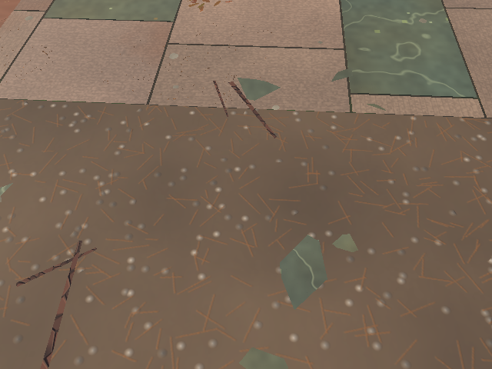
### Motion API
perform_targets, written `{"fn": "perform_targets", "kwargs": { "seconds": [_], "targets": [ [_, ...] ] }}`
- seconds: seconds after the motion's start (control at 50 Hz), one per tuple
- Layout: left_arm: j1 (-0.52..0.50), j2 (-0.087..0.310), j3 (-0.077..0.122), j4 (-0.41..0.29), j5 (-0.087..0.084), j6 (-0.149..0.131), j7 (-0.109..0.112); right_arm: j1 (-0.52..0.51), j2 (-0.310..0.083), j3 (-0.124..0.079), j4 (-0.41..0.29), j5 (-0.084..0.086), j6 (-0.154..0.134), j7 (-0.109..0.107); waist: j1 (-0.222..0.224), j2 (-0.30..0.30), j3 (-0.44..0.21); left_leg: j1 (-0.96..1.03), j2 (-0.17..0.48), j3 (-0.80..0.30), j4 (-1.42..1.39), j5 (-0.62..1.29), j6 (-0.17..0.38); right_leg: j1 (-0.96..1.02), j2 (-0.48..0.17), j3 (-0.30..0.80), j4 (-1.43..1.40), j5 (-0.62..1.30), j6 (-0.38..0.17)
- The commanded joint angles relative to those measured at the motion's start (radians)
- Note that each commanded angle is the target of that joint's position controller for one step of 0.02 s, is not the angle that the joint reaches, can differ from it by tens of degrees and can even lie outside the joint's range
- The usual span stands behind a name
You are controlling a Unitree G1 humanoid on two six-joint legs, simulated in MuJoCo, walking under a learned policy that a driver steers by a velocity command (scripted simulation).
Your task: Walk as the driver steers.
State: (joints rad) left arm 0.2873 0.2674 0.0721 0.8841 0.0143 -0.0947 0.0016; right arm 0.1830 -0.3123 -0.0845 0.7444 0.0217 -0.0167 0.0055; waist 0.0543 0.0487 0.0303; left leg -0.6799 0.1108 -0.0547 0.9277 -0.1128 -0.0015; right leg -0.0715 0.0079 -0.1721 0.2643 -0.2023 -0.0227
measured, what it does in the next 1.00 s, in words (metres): walks ahead, turning left: left foot, then right foot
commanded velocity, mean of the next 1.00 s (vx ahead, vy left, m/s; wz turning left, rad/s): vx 0.09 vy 0.00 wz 0.31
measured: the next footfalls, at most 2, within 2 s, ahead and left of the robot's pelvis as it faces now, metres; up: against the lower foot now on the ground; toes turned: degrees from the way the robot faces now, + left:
left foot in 0.18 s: +0.24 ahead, +0.14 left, +0.00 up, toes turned +11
right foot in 0.62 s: +0.27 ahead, -0.10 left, +0.00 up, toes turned +17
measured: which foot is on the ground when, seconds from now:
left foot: up 0.00-0.16, down 0.18-1.00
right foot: down 0.00-0.18, up 0.20-0.60, down 0.62-1.00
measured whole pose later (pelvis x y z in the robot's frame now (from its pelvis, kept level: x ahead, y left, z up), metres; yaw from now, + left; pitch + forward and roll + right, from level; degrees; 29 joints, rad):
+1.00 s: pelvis +0.21 +0.01 -0.01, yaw +17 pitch -1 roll +0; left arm 0.17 0.24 0.02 0.84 0.01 -0.03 0.01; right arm 0.20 -0.24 -0.05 0.76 -0.01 0.02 -0.02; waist 0.00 0.00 0.03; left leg -0.28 -0.05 -0.10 0.53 -0.23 0.00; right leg -0.22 0.00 0.00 0.54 -0.31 0.00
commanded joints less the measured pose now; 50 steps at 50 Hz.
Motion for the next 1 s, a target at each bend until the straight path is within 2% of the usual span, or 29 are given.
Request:
{"fn": "perform_targets", "kwargs": {
  "seconds": [0.02, 0.06, 0.1, 0.14, 0.16, 0.18, 0.2, 0.22, 0.24, 0.26, 0.28, 0.3, 0.32, 0.34, 0.36, 0.4, 0.46, 0.5, 0.56, 0.6, 0.62, 0.64, 0.66, 0.68, 0.7, 0.74, 0.78, 0.88, 1.0],
  "targets": [
    [-0.110, 0.163, 0.033, -0.078, -0.005, -0.004, 0.018, -0.045, 0.001, 0.008, -0.081, -0.012, -0.012, 0.022, -0.026, -0.108, 0.028, 0.078, -0.007, 0.052, -0.173, 0.139, -0.002, -0.065, -0.241, 0.025, -0.084, 0.472, -0.132],
    [-0.084, 0.183, 0.039, -0.068, -0.017, 0.011, 0.024, -0.083, -0.006, 0.005, -0.108, -0.012, -0.008, 0.037, -0.012, -0.114, 0.010, 0.111, -0.025, 0.081, -0.237, 0.143, 0.008, -0.015, -0.258, 0.004, -0.041, 0.535, -0.122],
    [-0.086, 0.204, 0.047, -0.065, -0.037, 0.026, 0.028, -0.088, -0.031, -0.005, -0.130, -0.013, 0.001, 0.047, -0.025, -0.131, -0.006, 0.132, -0.044, 0.092, -0.281, 0.076, 0.033, 0.047, -0.280, -0.001, 0.027, 0.590, -0.104],
    [-0.110, 0.226, 0.057, -0.073, -0.058, 0.039, 0.032, -0.018, -0.074, -0.027, -0.129, -0.019, 0.009, 0.051, -0.076, -0.147, -0.050, 0.229, -0.095, 0.127, -0.319, -0.010, 0.072, 0.076, -0.283, -0.009, 0.173, 0.743, -0.079],
    [-0.124, 0.216, 0.055, -0.078, -0.063, 0.046, 0.032, 0.087, -0.109, -0.048, -0.103, -0.018, 0.008, 0.047, -0.135, -0.120, -0.100, 0.361, -0.134, 0.142, -0.397, 0.045, 0.101, 0.056, -0.251, -0.030, 0.329, 0.737, -0.051],
    [-0.080, 0.185, 0.045, -0.073, -0.047, 0.045, 0.026, 0.182, -0.172, -0.075, -0.080, -0.020, 0.010, 0.026, -0.172, -0.030, -0.160, 0.557, -0.130, 0.085, -0.467, 0.280, 0.140, -0.057, -0.188, -0.048, 0.558, 0.549, 0.008],
    [-0.010, 0.059, 0.007, -0.102, 0.029, 0.042, 0.016, 0.172, -0.270, -0.085, -0.091, -0.020, 0.016, 0.000, -0.076, 0.248, -0.227, 0.813, 0.107, -0.225, -0.366, 0.809, 0.238, -0.374, -0.069, -0.036, 0.891, -0.360, 0.071],
    [0.059, 0.096, -0.002, -0.115, 0.011, 0.033, 0.005, 0.130, -0.283, -0.074, -0.153, -0.039, 0.002, 0.012, -0.065, 0.236, -0.447, 0.963, 0.294, -0.638, -0.461, 0.641, 0.463, -0.554, 0.049, 0.180, 1.153, -0.572, 0.100],
    [-0.045, 0.174, 0.017, -0.118, -0.025, 0.032, 0.000, 0.110, -0.210, -0.059, -0.170, -0.031, -0.003, 0.024, -0.126, 0.054, -0.423, 0.908, 0.238, -0.551, -0.526, 0.493, 0.416, -0.599, -0.001, 0.268, 1.167, -0.461, 0.082],
    [-0.110, 0.167, 0.015, -0.144, -0.034, 0.035, 0.006, 0.059, -0.175, -0.049, -0.165, -0.016, -0.009, 0.023, -0.108, 0.022, -0.303, 0.799, 0.187, -0.445, -0.543, 0.372, 0.360, -0.632, -0.028, 0.256, 1.105, -0.366, 0.067],
    [-0.123, 0.155, 0.014, -0.131, -0.018, 0.044, 0.020, 0.017, -0.147, -0.041, -0.164, -0.006, -0.007, 0.016, -0.080, -0.044, -0.221, 0.677, 0.140, -0.382, -0.561, 0.291, 0.311, -0.617, -0.065, 0.259, 1.032, -0.302, 0.070],
    [-0.126, 0.167, 0.018, -0.135, -0.008, 0.055, 0.030, -0.017, -0.130, -0.035, -0.169, -0.009, -0.002, 0.007, -0.055, -0.022, -0.182, 0.567, 0.116, -0.347, -0.580, 0.265, 0.293, -0.567, -0.079, 0.267, 0.966, -0.264, 0.070],
    [-0.117, 0.171, 0.022, -0.135, -0.007, 0.067, 0.031, -0.032, -0.130, -0.033, -0.178, -0.023, 0.004, 0.002, -0.034, 0.003, -0.168, 0.486, 0.094, -0.325, -0.600, 0.253, 0.281, -0.504, -0.075, 0.264, 0.927, -0.243, 0.068],
    [-0.096, 0.159, 0.020, -0.129, -0.006, 0.073, 0.032, -0.043, -0.129, -0.032, -0.184, -0.034, 0.004, -0.002, -0.023, 0.015, -0.174, 0.451, 0.087, -0.302, -0.603, 0.288, 0.280, -0.469, -0.066, 0.250, 0.890, -0.228, 0.071],
    [-0.082, 0.143, 0.016, -0.122, -0.006, 0.077, 0.034, -0.041, -0.132, -0.033, -0.184, -0.036, 0.003, -0.007, -0.020, 0.019, -0.184, 0.432, 0.080, -0.275, -0.600, 0.329, 0.280, -0.445, -0.061, 0.241, 0.844, -0.219, 0.078],
    [-0.090, 0.121, 0.008, -0.122, -0.003, 0.084, 0.039, -0.029, -0.140, -0.035, -0.177, -0.032, 0.005, -0.017, -0.029, 0.021, -0.201, 0.420, 0.072, -0.248, -0.596, 0.334, 0.277, -0.424, -0.056, 0.236, 0.760, -0.189, 0.093],
    [-0.119, 0.112, 0.002, -0.126, -0.009, 0.098, 0.040, -0.043, -0.129, -0.028, -0.172, -0.031, 0.017, -0.026, -0.044, 0.050, -0.192, 0.379, 0.048, -0.235, -0.616, 0.111, 0.253, -0.379, -0.060, 0.235, 0.660, -0.116, 0.102],
    [-0.143, 0.112, 0.001, -0.133, -0.011, 0.101, 0.038, -0.049, -0.118, -0.021, -0.165, -0.036, 0.023, -0.025, -0.058, 0.072, -0.159, 0.349, 0.038, -0.245, -0.634, -0.043, 0.241, -0.348, -0.059, 0.231, 0.590, -0.100, 0.099],
    [-0.156, 0.112, 0.000, -0.139, -0.012, 0.090, 0.030, -0.038, -0.099, -0.009, -0.146, -0.039, 0.028, -0.018, -0.074, 0.088, -0.129, 0.361, 0.044, -0.277, -0.613, -0.120, 0.229, -0.300, -0.052, 0.220, 0.468, -0.121, 0.086],
    [-0.116, 0.092, -0.004, -0.126, -0.010, 0.079, 0.017, -0.048, -0.073, 0.006, -0.135, -0.032, 0.032, -0.016, -0.041, 0.076, -0.122, 0.351, 0.025, -0.271, -0.566, -0.125, 0.192, -0.189, -0.036, 0.190, 0.270, -0.025, 0.057],
    [-0.106, 0.097, -0.005, -0.124, 0.002, 0.074, 0.011, -0.010, -0.050, 0.016, -0.117, -0.031, 0.031, -0.015, -0.038, 0.053, -0.116, 0.333, -0.004, -0.255, -0.545, -0.142, 0.147, -0.121, -0.052, 0.206, 0.167, 0.060, 0.035],
    [-0.095, 0.153, 0.002, -0.131, 0.020, 0.070, 0.010, 0.026, -0.027, 0.024, -0.109, -0.042, 0.025, -0.015, -0.060, -0.038, -0.118, 0.297, -0.064, -0.198, -0.455, -0.188, 0.089, -0.072, -0.171, 0.324, 0.122, 0.156, -0.009],
    [-0.152, 0.200, 0.012, -0.125, 0.024, 0.073, 0.012, 0.080, -0.013, 0.021, -0.112, -0.039, 0.019, -0.010, -0.144, -0.222, -0.096, 0.296, -0.164, -0.066, -0.414, -0.248, 0.041, -0.139, -0.247, 0.409, 0.111, 0.154, -0.089],
    [-0.183, 0.127, -0.004, -0.136, 0.021, 0.071, 0.009, 0.026, -0.046, 0.018, -0.112, -0.052, 0.016, -0.012, -0.111, -0.232, -0.086, 0.384, -0.143, -0.051, -0.414, -0.206, 0.015, -0.234, -0.245, 0.428, 0.070, 0.020, -0.112],
    [-0.192, 0.103, -0.012, -0.136, 0.018, 0.067, 0.006, -0.019, -0.059, 0.011, -0.117, -0.050, 0.018, -0.012, -0.098, -0.214, -0.071, 0.422, -0.139, -0.054, -0.426, -0.149, 0.014, -0.251, -0.197, 0.389, 0.069, -0.074, -0.075],
    [-0.171, 0.116, -0.013, -0.126, 0.010, 0.056, 0.004, -0.043, -0.048, 0.012, -0.114, -0.052, 0.035, -0.016, -0.078, -0.203, -0.053, 0.467, -0.125, -0.068, -0.437, -0.087, 0.022, -0.277, -0.152, 0.340, 0.076, -0.133, -0.028],
    [-0.149, 0.111, -0.017, -0.118, 0.007, 0.050, 0.008, -0.024, -0.044, 0.012, -0.100, -0.044, 0.039, -0.015, -0.075, -0.158, -0.031, 0.457, -0.112, -0.085, -0.454, -0.076, 0.041, -0.267, -0.119, 0.295, 0.098, -0.127, -0.007],
    [-0.108, 0.103, -0.022, -0.105, -0.002, 0.054, 0.017, -0.021, -0.028, 0.012, -0.070, -0.039, 0.023, -0.018, -0.047, -0.060, -0.056, 0.445, -0.101, -0.099, -0.459, 0.020, 0.039, -0.191, -0.091, 0.259, 0.164, -0.017, -0.011],
    [-0.113, 0.088, -0.029, -0.087, -0.004, 0.059, 0.011, -0.007, -0.027, 0.009, -0.038, -0.034, 0.023, -0.027, -0.044, -0.031, -0.069, 0.477, -0.093, -0.108, -0.451, 0.090, 0.036, -0.171, -0.072, 0.239, 0.180, 0.039, -0.009]
  ]
}}
Keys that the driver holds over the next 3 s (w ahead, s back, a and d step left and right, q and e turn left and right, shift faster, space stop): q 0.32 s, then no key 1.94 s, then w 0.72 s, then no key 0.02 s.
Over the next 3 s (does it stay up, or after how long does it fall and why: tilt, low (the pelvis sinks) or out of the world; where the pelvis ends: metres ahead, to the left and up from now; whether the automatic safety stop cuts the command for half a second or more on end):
stays up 0.46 0.12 -0.01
